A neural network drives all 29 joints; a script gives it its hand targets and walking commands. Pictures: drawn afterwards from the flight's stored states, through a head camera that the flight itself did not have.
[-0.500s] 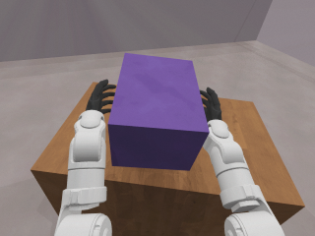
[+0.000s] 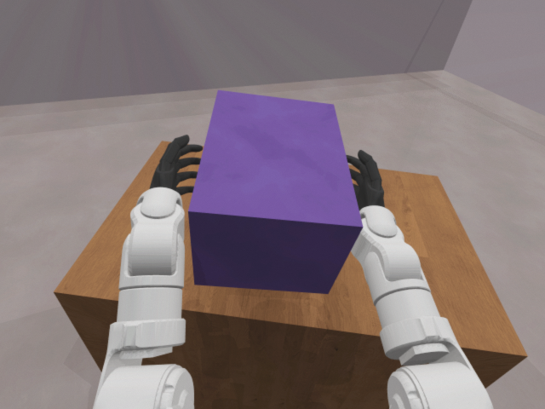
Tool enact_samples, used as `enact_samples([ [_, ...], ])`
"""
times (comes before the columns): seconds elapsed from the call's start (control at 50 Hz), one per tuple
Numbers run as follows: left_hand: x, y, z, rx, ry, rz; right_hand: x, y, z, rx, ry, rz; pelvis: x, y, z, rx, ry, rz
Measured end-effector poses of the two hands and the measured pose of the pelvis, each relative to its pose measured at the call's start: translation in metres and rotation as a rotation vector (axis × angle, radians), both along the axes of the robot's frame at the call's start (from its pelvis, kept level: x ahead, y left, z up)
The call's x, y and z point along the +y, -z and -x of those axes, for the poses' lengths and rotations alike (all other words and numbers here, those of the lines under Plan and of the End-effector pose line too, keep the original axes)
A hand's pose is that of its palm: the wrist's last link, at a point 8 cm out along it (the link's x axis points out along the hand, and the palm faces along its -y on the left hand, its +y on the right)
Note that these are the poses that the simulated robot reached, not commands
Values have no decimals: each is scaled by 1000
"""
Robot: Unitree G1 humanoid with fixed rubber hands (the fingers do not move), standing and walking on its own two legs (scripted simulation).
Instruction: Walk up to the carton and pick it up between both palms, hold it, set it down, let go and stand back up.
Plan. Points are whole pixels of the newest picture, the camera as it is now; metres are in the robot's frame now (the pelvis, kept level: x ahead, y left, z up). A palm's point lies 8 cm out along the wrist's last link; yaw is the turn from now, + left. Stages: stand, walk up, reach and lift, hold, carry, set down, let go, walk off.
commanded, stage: hold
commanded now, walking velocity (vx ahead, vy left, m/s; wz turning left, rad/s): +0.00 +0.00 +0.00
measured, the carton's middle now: (270, 186) +0.41 +0.00 +0.17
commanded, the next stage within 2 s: none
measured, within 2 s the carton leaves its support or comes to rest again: neither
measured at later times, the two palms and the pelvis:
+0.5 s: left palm (164, 197) +0.36 +0.15 +0.18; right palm (365, 211) +0.36 -0.14 +0.17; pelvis +0.00 +0.00 +0.00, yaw +0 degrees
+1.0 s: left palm (166, 197) +0.36 +0.15 +0.18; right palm (365, 211) +0.36 -0.14 +0.17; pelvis +0.00 +0.00 +0.00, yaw +0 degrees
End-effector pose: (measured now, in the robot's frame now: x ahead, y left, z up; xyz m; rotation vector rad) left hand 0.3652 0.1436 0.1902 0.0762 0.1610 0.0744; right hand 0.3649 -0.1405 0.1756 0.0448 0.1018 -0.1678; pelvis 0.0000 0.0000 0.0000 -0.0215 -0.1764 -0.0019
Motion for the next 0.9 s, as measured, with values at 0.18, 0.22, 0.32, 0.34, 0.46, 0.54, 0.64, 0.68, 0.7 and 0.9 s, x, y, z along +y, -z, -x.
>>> enact_samples([
  [0.18, 0, 1, 0, 0, 0, 0, 0, 0, 0, 0, -1, 1, 0, 0, 0, -1, -1, 0],
  [0.22, 0, 1, 0, 0, -1, 0, 0, 0, 0, 0, -1, 1, 0, 0, 0, -1, -2, 0],
  [0.32, 1, 2, 2, -3, -2, 3, 0, 1, 2, -3, -3, 6, 0, 0, -1, -3, -3, -1],
  [0.34, 1, 3, 3, -2, -2, 4, 1, 2, 2, -3, -3, 8, 0, 0, -1, -3, -2, -1],
  [0.46, 3, 7, 5, 2, -2, 6, 3, 6, 4, 1, -3, 9, 1, 0, -1, 1, 0, -1],
  [0.54, 3, 8, 4, 3, 0, 2, 3, 7, 4, 1, -1, 9, 2, 0, 0, 3, 1, -1],
  [0.64, 3, 6, 3, -4, 1, -4, 3, 6, 3, -6, 1, 5, 2, 0, -1, 7, 0, 0],
  [0.68, 3, 5, 3, -5, 2, -4, 3, 6, 3, -7, 1, 7, 2, 0, -1, 5, 1, 0],
  [0.7, 2, 5, 2, -4, 1, -3, 2, 6, 3, -6, 1, 8, 2, 0, -1, 4, 1, 0],
  [0.9, 1, 7, 3, -5, -1, -3, 1, 7, 2, -8, -1, 8, 1, 0, -3, -1, 1, 0],
])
